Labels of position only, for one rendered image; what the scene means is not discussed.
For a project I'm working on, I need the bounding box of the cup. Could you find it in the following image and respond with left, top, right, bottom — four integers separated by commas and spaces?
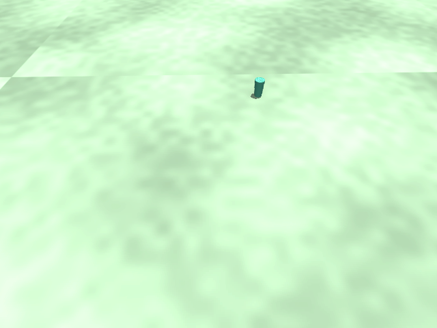
254, 77, 265, 97

